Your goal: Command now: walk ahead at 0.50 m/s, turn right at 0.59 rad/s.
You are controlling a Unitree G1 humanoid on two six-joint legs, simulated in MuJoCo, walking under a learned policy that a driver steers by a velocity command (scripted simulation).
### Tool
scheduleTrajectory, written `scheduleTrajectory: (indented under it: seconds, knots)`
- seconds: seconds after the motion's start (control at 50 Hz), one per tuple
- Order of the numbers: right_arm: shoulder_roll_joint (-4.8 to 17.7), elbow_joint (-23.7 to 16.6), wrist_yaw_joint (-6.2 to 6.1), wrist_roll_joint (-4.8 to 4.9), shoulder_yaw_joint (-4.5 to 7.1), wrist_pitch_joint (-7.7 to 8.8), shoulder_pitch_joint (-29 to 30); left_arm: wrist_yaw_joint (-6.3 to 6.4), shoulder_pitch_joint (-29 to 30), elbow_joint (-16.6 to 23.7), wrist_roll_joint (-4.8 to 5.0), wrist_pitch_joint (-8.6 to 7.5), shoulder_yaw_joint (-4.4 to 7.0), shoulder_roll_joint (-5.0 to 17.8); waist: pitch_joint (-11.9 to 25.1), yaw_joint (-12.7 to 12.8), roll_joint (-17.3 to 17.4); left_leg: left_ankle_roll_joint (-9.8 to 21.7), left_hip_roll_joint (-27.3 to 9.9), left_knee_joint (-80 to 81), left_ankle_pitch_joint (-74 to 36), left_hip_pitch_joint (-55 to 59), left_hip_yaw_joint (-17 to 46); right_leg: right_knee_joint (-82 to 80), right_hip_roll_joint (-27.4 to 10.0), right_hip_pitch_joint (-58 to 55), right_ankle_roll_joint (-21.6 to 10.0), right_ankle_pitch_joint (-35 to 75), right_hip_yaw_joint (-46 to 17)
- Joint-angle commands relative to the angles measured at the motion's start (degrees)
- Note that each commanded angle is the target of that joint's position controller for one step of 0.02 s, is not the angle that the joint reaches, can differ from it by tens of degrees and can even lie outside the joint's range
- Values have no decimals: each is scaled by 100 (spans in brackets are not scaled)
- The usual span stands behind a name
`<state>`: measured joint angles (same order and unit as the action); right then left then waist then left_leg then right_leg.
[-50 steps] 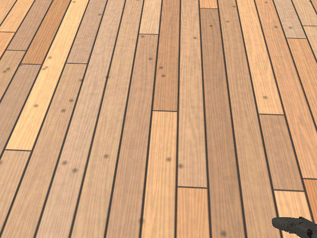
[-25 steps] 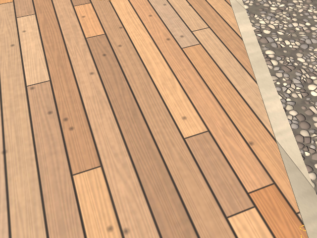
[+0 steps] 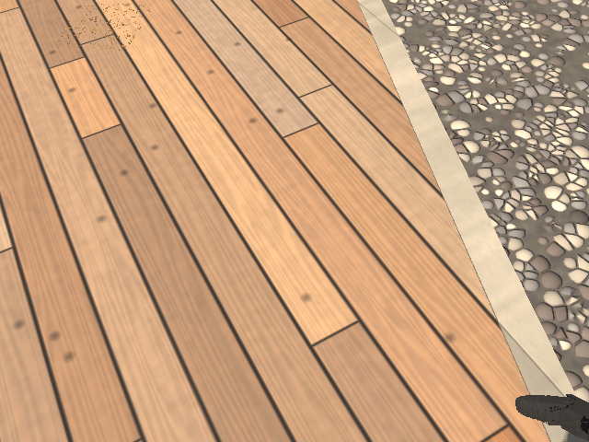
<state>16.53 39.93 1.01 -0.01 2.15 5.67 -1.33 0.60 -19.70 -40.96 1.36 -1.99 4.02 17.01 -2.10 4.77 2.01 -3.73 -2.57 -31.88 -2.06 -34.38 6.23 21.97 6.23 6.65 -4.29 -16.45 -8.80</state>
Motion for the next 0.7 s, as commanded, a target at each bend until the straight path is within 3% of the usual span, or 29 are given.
scheduleTrajectory:
  seconds: [0.02,0.06,0.08,0.1,0.12,0.14,0.16,0.18,0.2,0.22,0.26,0.32,0.38,0.44,0.48,0.52,0.54,0.56,0.58,0.6,0.62,0.66,0.7]
  knots:
    - [662,-461,47,51,200,150,384,57,-101,255,22,-21,264,907,184,-136,-783,129,230,362,138,820,-81,-210,-1391,266,-693,923,-1328]
    - [778,-348,37,60,285,205,-81,61,25,282,1,14,260,855,277,-424,-949,341,250,574,510,1417,-180,216,-1366,203,-559,1098,-1510]
    - [921,-228,0,13,371,232,-610,49,48,317,-22,11,193,664,602,-691,-897,524,127,707,551,2279,-166,823,-1094,363,-387,1300,-1342]
    - [1213,-155,-51,-83,457,246,-1430,27,2,411,-102,-4,57,307,1380,-1021,-322,885,-799,628,965,3683,708,2367,-738,978,-170,638,-881]
    - [1661,41,-34,-135,567,157,-1914,21,-759,604,62,-55,-48,-5,2037,-687,1594,1819,-2036,1182,2395,5403,3375,4211,29,2998,215,-1700,-110]
    - [1142,-5,5,6,465,130,-1814,47,-735,461,127,-56,43,597,1698,-802,1179,1787,-2133,1491,3683,5250,3950,5014,-438,3751,300,-1647,-218]
    - [793,-69,-20,21,369,96,-1575,48,-139,501,90,-27,141,925,999,-950,670,1532,-1878,1553,3465,4620,3038,5225,-628,3928,340,-1111,-126]
    - [678,-93,-32,-32,316,60,-1308,59,160,552,24,1,152,903,635,-877,309,1385,-1637,1594,2644,3999,2264,5159,-818,3768,381,-705,46]
    - [543,-47,-43,-53,273,35,-1152,40,366,623,-33,1,165,837,332,-802,260,1354,-1421,1702,1968,3512,1710,4910,-966,3673,402,-429,58]
    - [481,-9,-63,-88,242,42,-1089,-2,362,657,-6,19,168,733,242,-679,408,1296,-1273,1826,1555,3181,1278,4745,-1114,3426,399,-255,81]
    - [439,160,-26,-64,227,91,-1236,-32,331,658,10,28,84,393,201,-616,422,1431,-1080,2066,1175,2842,905,4353,-1106,3143,390,-216,180]
    - [694,337,-1,40,281,98,-1291,-60,713,811,-105,-28,-30,186,64,-546,277,1719,-1105,2303,499,2758,645,3306,-1188,3228,457,74,421]
    - [886,409,-15,127,319,10,-1353,-146,1297,885,-120,-178,-117,93,5,-720,192,1623,-860,2301,93,2607,216,1978,-1093,2769,523,954,662]
    - [1051,578,-32,173,353,-69,-1771,-215,1785,976,-51,-267,-106,189,20,-890,229,1531,-905,2131,17,2672,231,1237,-853,2285,584,1402,765]
    - [1084,657,-51,210,362,-121,-1904,-240,1907,1037,-20,-312,-57,323,27,-835,323,1421,-1035,1932,161,2827,439,887,-804,2034,493,1346,683]
    - [1103,695,-83,216,363,-175,-1854,-226,1537,933,-21,-346,35,491,177,-498,360,1236,-1028,1510,19,2764,467,484,-740,1235,323,1327,724]
    - [982,696,-88,187,319,-176,-1879,-176,987,755,-61,-344,148,682,503,-226,292,1089,-774,877,-429,2561,300,374,-686,306,185,1252,788]
    - [681,602,-77,103,203,-153,-1810,-106,146,622,-158,-335,266,982,1148,192,51,863,-444,-426,124,1876,49,519,-1320,-1036,-97,1231,257]
    - [100,419,-99,45,30,-90,-2235,-48,-418,573,-289,-256,375,1478,1967,164,-1325,445,286,-2469,2352,28,-539,307,-2785,-2818,-721,572,-1760]
    - [405,411,-107,190,87,-40,-2320,-76,-538,504,-257,-233,306,1216,2157,194,-1715,412,307,-3578,3584,-714,-44,-290,-3108,-2674,-1096,-419,-3120]
    - [809,373,-103,279,216,-54,-2052,-97,-235,475,-168,-245,191,858,1348,138,-1278,436,23,-3980,3202,-1097,90,-427,-2904,-2109,-938,-703,-2454]
    - [736,316,-111,196,241,-116,-1630,-135,379,424,-156,-281,69,465,551,-138,-923,428,-310,-3756,2395,-924,-69,-749,-2414,-946,-710,1,-1196]
    - [549,334,-97,175,252,-254,-1682,-151,733,351,-198,-361,46,293,253,-417,-944,383,-487,-3468,1961,-433,-28,-1104,-2184,-212,-626,809,-425]
